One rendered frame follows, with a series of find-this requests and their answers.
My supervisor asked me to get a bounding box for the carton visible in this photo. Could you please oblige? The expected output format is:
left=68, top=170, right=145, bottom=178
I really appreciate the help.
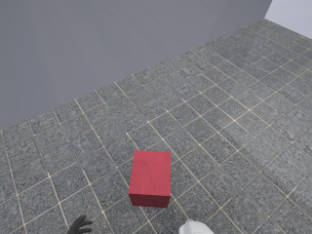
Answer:
left=128, top=150, right=172, bottom=208

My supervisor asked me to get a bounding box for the left robot hand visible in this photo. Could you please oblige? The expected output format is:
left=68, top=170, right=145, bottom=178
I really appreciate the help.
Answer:
left=66, top=214, right=93, bottom=234

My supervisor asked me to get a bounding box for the robot right thigh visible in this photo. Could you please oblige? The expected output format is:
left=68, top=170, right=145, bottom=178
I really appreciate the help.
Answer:
left=178, top=221, right=214, bottom=234

